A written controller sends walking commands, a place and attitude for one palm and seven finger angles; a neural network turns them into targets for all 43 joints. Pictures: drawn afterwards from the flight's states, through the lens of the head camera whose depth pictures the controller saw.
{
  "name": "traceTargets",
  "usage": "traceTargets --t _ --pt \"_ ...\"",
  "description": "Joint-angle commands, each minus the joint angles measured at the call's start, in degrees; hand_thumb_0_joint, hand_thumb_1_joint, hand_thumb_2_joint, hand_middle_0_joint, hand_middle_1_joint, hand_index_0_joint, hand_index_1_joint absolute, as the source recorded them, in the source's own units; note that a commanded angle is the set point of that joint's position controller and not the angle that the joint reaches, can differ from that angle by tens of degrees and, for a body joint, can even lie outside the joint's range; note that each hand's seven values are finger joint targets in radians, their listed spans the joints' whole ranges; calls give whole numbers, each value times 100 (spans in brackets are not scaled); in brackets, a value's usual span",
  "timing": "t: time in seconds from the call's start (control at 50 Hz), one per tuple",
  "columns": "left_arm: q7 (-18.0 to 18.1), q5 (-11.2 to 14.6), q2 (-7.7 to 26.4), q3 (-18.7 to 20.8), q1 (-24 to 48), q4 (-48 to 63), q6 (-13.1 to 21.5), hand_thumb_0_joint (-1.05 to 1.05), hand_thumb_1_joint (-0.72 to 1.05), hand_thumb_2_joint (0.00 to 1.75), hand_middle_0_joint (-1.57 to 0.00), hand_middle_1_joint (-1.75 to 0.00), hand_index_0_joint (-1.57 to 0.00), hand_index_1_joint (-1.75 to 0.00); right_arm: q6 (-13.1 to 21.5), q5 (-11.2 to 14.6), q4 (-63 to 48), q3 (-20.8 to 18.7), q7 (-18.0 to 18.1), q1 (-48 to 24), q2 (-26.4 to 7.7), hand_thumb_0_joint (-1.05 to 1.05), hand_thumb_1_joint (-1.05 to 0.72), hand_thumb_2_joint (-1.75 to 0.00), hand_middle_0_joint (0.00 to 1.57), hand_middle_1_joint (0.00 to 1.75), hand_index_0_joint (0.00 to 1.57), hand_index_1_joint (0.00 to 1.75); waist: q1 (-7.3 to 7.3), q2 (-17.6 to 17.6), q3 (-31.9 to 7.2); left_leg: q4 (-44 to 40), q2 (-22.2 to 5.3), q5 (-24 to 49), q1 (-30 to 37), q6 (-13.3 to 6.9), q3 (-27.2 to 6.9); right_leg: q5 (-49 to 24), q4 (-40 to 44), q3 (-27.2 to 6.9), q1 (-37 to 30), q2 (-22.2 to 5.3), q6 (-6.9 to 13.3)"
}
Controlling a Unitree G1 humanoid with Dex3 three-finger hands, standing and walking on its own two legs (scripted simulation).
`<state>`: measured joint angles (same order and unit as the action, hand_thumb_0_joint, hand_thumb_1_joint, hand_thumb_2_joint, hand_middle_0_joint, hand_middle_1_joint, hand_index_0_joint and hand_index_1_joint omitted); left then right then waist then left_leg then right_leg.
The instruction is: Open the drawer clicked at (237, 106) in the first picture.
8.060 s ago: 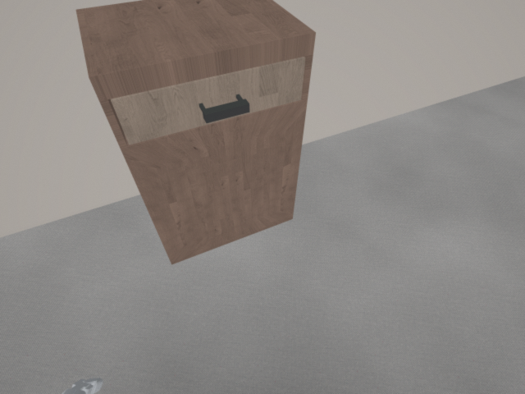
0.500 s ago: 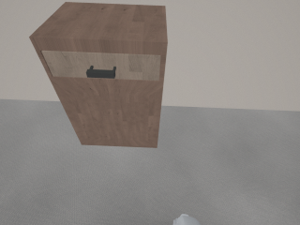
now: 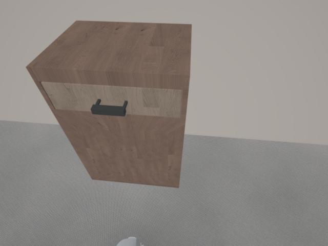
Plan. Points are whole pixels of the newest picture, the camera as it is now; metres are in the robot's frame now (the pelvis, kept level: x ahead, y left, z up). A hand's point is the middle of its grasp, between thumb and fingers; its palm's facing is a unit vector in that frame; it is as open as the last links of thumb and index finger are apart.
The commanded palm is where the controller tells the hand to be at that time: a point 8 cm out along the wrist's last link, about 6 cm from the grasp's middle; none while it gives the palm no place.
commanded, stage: come to a stop and stand still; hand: left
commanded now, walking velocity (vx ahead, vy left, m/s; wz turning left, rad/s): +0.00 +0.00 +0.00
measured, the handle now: (110, 106) +0.60 +0.26 -0.04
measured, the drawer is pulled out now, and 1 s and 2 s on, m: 0.00 0.00 0.00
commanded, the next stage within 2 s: none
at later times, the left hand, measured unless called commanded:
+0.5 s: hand out of the picture +0.07 +0.22 -0.18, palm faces +0.04 -0.97 -0.25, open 7.3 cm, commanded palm none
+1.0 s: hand out of the picture +0.02 +0.19 -0.18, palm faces +0.06 -0.97 -0.23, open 7.3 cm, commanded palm none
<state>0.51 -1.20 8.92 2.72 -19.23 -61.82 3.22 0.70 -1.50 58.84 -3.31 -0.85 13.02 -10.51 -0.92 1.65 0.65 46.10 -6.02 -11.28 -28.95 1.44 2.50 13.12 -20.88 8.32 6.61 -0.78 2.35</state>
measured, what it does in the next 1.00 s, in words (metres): steps on the spot: left foot, then right foot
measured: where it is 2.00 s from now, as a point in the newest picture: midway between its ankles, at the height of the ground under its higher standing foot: outside the picture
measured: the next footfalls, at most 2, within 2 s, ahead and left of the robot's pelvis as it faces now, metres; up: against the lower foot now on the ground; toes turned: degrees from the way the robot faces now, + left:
left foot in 0.12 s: +0.15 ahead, +0.15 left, +0.00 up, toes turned +6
right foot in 0.56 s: +0.04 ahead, -0.13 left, +0.00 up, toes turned -4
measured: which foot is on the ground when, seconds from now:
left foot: up 0.00-0.10, down 0.12-0.56, up 0.58-0.92, down 0.94-1.00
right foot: down 0.00-0.14, up 0.16-0.54, down 0.56-1.00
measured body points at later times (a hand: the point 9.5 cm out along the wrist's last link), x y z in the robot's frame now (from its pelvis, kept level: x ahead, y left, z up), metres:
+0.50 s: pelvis +0.02 +0.01 -0.01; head +0.04 +0.01 +0.44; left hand +0.07 +0.27 -0.16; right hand +0.10 -0.23 -0.16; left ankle +0.11 +0.14 -0.75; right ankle +0.00 -0.12 -0.72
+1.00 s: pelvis +0.02 +0.00 -0.01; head +0.06 -0.01 +0.44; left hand +0.02 +0.24 -0.16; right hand +0.03 -0.24 -0.17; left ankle -0.01 +0.13 -0.75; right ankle +0.00 -0.13 -0.75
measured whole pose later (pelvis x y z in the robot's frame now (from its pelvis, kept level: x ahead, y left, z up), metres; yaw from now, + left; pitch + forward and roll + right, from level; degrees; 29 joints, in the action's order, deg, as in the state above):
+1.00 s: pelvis +0.02 +0.00 -0.01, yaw +1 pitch +1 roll +1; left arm 1.4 -0.9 9.4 1.6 -16.0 -60.3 -0.3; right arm -0.7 -1.6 58.9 -1.7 0.6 16.9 -11.6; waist -0.4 0.8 3.3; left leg 28.5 -0.6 -18.0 -12.0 0.7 1.1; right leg 18.8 -31.8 4.3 13.5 -4.0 -0.7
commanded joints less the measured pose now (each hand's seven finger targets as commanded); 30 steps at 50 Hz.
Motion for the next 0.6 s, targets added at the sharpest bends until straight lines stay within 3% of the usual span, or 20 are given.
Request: traceTargets --t 0.0,0.04,0.06,0.08,0.1,0.12,0.14,0.16,0.18,0.24,0.3,0.34,0.42,0.44,0.48,0.5,0.52,0.54,0.56,0.58 --pt "48 -27 788 115 -301 167 98 0 90 90 -20 -30 -20 -30 91 29 -334 43 -39 -144 -82 0 -90 -90 20 30 20 30 -60 -955 466 -725 120 -141 379 -60 130 -1209 827 -962 366 -1574 604" --pt "107 -25 682 78 -272 122 6 0 90 90 -20 -30 -20 -30 135 43 -254 108 41 -80 -58 0 -90 -90 20 30 20 30 22 -923 377 -1545 269 127 1135 -58 146 -2085 215 -728 368 -1331 426" --pt "143 1 578 24 -284 70 -52 0 90 90 -20 -30 -20 -30 173 47 -95 140 92 209 -113 0 -90 -90 20 30 20 30 117 -747 109 -2166 278 969 1778 -41 106 -2269 -339 -586 347 -1065 221" --pt "169 28 417 -51 -508 47 -85 0 90 90 -20 -30 -20 -30 231 30 10 118 144 509 -400 0 -90 -90 20 30 20 30 126 -153 -354 -2116 -209 2864 2649 -144 -188 -1695 -939 -433 600 -760 -22" --pt "211 71 240 -113 -778 -6 -132 0 90 90 -20 -30 -20 -30 211 53 53 81 204 607 -697 0 -90 -90 20 30 20 30 80 427 -659 -1837 -960 4679 3269 -499 -729 -279 -1071 -327 990 -510 -244" --pt "249 63 243 -163 -966 -51 -195 0 90 90 -20 -30 -20 -30 150 108 38 75 239 551 -822 0 -90 -90 20 30 20 30 45 606 -649 -1982 -1404 5401 3240 -797 -896 1209 -1453 -343 1002 -353 -334" --pt "262 86 297 -166 -936 -82 -276 0 90 90 -20 -30 -20 -30 127 134 61 85 317 464 -856 0 -90 -90 20 30 20 30 79 1087 -669 -2204 -1556 6300 3135 -1003 -1078 1834 -2024 -434 1072 -283 -445" --pt "271 78 461 -120 -790 -22 -373 0 90 90 -20 -30 -20 -30 65 139 69 57 402 421 -895 0 -90 -90 20 30 20 30 132 1277 -530 -2358 -1630 6504 2824 -1140 -1109 2141 -2592 -661 1115 -279 -457" --pt "262 48 548 -60 -617 34 -444 0 90 90 -20 -30 -20 -30 -11 118 50 7 442 297 -911 0 -90 -90 20 30 20 30 152 1078 -271 -2383 -1639 6244 2552 -1242 -1045 2141 -3072 -787 1279 -293 -425" --pt "180 16 549 74 -417 218 -543 0 90 90 -20 -30 -20 -30 -111 77 -159 -95 462 -28 -952 0 -90 -90 20 30 20 30 137 417 -357 -2419 -1580 4973 2412 -1298 -873 1778 -4096 -907 1766 -219 -440" --pt "123 19 528 186 -317 429 -651 0 90 90 -20 -30 -20 -30 -102 80 -283 -126 441 -255 -863 0 -90 -90 20 30 20 30 69 408 -595 -2616 -1480 3448 2050 -1234 -706 1312 -4661 -1036 1886 -202 -507" --pt "85 12 465 212 -307 555 -691 0 90 90 -20 -30 -20 -30 -93 46 -394 -166 407 -407 -810 0 -90 -90 20 30 20 30 21 538 -602 -2789 -1403 2235 1768 -1196 -707 1205 -4318 -990 1788 -242 -497" --pt "20 -11 337 138 -45 684 -622 0 90 90 -20 -30 -20 -30 -142 -28 -343 -198 290 -386 -870 0 -90 -90 20 30 20 30 128 923 -363 -3196 -1186 -394 1287 -1031 -965 1389 -2633 -594 1165 -239 -373" --pt "24 10 256 105 -122 618 -570 0 90 90 -20 -30 -20 -30 -157 -43 -322 -188 257 -396 -889 0 -90 -90 20 30 20 30 92 1069 -359 -3267 -1089 -950 1154 -953 -991 1394 -2191 -480 861 -171 -323" --pt "40 7 250 60 -641 335 -472 0 90 90 -20 -30 -20 -30 -203 -18 -264 -171 205 -446 -802 0 -90 -90 20 30 20 30 -162 826 -248 -3158 -665 -1961 528 -591 -683 604 -919 -172 -137 -12 -296" --pt "62 -32 444 65 -846 240 -418 0 90 90 -20 -30 -20 -30 -221 23 -244 -127 181 -320 -566 0 -90 -90 20 30 20 30 -223 222 -141 -2666 -253 -2083 207 -338 -423 541 -106 -398 -508 -172 -291" --pt "91 -78 865 78 -614 337 -327 0 90 90 -20 -30 -20 -30 -262 114 -278 -34 144 -214 -151 0 -90 -90 20 30 20 30 -112 -1041 137 -1486 287 -1783 39 21 -28 2148 1034 -2016 136 -1255 59" --pt "103 -49 1236 92 -130 569 -361 0 90 90 -20 -30 -20 -30 -282 82 -463 -4 95 -424 -110 0 -90 -90 20 30 20 30 -100 -1460 661 -912 371 -1621 175 25 -53 3142 1771 -2842 1306 -2023 394" --pt "122 -31 1321 147 212 675 -315 0 90 90 -20 -30 -20 -30 -317 32 -475 -51 83 -545 -331 0 -90 -90 20 30 20 30 -129 -1618 810 -417 312 -1340 301 -48 -316 3144 1939 -3163 1839 -2044 466" --pt "141 -22 1258 137 485 696 -279 0 90 90 -20 -30 -20 -30 -329 19 -386 -62 79 -390 -411 0 -90 -90 20 30 20 30 1 -1665 1025 -150 300 -1072 336 -91 -451 2769 1870 -2986 1952 -1911 467"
